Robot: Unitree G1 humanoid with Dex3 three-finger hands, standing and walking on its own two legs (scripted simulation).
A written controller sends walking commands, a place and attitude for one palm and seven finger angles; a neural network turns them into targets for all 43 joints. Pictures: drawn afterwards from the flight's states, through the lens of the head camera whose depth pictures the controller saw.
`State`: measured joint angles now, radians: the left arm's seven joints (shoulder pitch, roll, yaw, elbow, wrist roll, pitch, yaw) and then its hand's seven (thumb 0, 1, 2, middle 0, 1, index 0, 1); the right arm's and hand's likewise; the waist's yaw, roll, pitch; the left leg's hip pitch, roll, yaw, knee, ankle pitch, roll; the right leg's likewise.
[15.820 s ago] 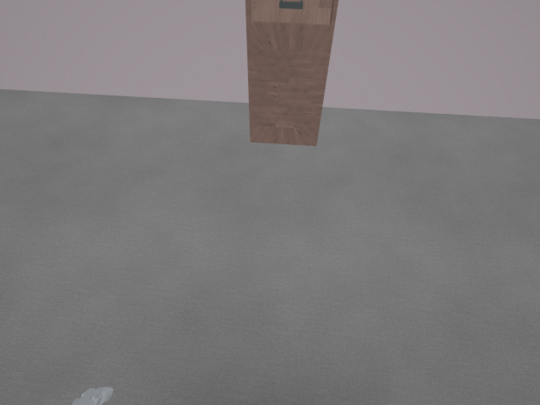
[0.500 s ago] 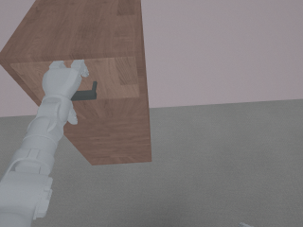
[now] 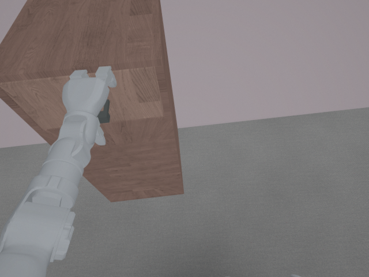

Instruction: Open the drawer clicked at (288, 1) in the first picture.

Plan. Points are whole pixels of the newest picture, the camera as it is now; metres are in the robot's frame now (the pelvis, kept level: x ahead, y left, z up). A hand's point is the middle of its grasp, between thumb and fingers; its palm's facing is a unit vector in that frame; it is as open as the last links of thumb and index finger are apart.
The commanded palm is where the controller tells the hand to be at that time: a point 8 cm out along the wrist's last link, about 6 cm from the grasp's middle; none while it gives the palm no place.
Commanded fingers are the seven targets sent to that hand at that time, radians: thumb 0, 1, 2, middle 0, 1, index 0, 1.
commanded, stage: move the hooked fingers above the handle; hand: left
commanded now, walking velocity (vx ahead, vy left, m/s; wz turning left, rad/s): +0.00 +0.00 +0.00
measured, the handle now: (89, 112) +0.51 +0.25 +0.03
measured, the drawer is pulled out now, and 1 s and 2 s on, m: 0.00 0.00 0.00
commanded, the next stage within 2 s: lift the fingers back up to retry in 1.54 s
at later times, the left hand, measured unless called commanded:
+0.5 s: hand (95, 103) +0.47 +0.20 +0.10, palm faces +0.18 -0.05 -0.98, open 13.8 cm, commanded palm +0.44 +0.26 +0.14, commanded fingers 0.00 -0.50 0.30 -0.30 -1.20 -0.30 -1.20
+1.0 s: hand (77, 130) +0.42 +0.24 +0.07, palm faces -0.04 +0.01 -1.00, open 13.9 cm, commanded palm +0.44 +0.25 +0.14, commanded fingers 0.00 -0.50 0.30 -0.30 -1.20 -0.30 -1.20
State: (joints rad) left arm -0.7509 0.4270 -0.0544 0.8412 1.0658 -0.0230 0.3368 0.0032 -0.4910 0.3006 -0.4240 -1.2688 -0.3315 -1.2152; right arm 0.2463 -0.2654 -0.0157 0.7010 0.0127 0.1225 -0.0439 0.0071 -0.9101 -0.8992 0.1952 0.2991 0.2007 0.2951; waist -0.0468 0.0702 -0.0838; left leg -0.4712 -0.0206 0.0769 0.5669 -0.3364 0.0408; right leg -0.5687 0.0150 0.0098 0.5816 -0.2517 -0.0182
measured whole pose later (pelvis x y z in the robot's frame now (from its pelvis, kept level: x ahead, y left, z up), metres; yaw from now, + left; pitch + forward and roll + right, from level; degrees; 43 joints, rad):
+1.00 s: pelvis -0.02 -0.01 +0.00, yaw +5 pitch +13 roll +0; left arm -0.74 0.53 -0.15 0.79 1.01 -0.23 0.15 0.00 -0.49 0.30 -0.32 -1.21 -0.30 -1.20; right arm 0.35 -0.31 -0.07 0.71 0.01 0.07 -0.09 0.01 -0.91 -0.90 0.20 0.30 0.20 0.30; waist -0.01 0.04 -0.06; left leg -0.51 -0.03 -0.01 0.62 -0.32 0.03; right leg -0.56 -0.01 -0.08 0.59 -0.25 -0.03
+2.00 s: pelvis +0.00 +0.00 +0.00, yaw +2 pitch +13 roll +0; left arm -0.88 0.49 -0.09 1.04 1.03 0.03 0.16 0.00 -0.49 0.30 -0.34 -1.22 -0.31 -1.25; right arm 0.30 -0.25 0.00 0.70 0.03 0.12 -0.04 0.01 -0.91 -0.90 0.20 0.30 0.20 0.30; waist -0.07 0.07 -0.12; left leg -0.47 -0.03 0.04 0.58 -0.33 0.05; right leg -0.54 0.01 -0.02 0.56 -0.25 -0.01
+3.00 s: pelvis +0.00 +0.00 +0.00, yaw +3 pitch +14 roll +0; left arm -0.83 0.50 -0.06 0.96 1.05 -0.05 0.25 0.00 -0.49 0.30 -0.32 -1.20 -0.32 -1.20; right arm 0.29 -0.28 -0.04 0.72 0.01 0.08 -0.04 0.01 -0.91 -0.90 0.20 0.30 0.20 0.30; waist -0.05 0.06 -0.09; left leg -0.50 -0.02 0.02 0.60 -0.34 0.03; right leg -0.57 0.01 -0.04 0.58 -0.26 -0.03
